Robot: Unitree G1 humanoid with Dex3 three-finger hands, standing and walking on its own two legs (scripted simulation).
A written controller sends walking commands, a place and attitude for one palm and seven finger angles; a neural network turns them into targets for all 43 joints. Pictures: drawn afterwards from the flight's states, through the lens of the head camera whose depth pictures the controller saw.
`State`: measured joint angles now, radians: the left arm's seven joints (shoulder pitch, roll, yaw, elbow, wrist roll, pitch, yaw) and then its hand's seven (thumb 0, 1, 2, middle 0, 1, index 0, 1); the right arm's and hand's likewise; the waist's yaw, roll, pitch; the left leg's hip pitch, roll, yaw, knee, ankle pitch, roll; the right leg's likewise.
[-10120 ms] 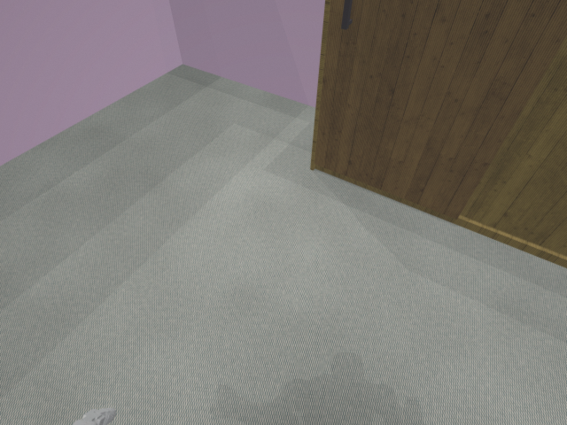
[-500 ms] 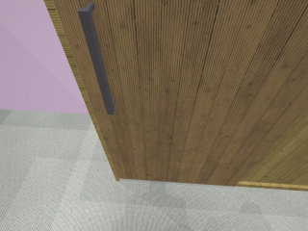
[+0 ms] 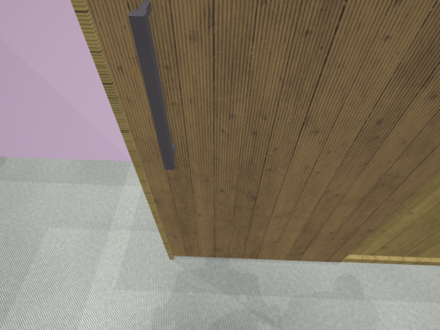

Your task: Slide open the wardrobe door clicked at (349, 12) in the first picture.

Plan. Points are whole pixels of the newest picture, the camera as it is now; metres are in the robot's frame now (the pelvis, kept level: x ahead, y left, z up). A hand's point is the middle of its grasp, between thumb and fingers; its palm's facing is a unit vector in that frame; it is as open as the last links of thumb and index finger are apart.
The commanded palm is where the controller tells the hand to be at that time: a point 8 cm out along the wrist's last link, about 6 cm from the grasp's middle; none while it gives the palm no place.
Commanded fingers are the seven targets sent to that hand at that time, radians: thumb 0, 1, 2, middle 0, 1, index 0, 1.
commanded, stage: come to a stop and stand still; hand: left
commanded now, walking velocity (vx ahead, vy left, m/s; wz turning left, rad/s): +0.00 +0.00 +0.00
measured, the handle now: (160, 102) +0.46 +0.14 +0.16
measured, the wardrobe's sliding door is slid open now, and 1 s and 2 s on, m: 0.00 0.00 0.00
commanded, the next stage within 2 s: look again from close up in 1.08 s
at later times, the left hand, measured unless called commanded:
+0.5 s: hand out of the picture +0.03 +0.17 -0.16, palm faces +0.00 -0.98 -0.21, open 7.3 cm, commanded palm none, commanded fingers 0.00 0.90 0.90 -0.20 -0.30 -0.20 -0.30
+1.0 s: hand out of the picture +0.01 +0.17 -0.17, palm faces +0.00 -0.99 -0.17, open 7.4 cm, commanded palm none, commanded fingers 0.00 0.90 0.90 -0.20 -0.30 -0.20 -0.30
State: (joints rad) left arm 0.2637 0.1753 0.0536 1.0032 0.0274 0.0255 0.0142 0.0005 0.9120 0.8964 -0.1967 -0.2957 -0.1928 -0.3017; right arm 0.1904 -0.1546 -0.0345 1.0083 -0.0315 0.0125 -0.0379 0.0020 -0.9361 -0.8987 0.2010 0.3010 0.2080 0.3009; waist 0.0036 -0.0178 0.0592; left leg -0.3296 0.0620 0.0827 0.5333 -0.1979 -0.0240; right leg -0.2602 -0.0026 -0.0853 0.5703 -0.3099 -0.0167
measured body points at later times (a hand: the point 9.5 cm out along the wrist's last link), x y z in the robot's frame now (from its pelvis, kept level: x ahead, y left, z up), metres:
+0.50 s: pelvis +0.00 -0.01 +0.01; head +0.00 -0.01 +0.46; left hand +0.04 +0.22 -0.14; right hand +0.00 -0.23 -0.15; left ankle +0.00 +0.11 -0.73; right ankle +0.00 -0.08 -0.73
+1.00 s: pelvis +0.02 +0.01 +0.01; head +0.03 +0.02 +0.46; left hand +0.02 +0.23 -0.15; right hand +0.02 -0.21 -0.14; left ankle +0.00 +0.11 -0.73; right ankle +0.00 -0.08 -0.73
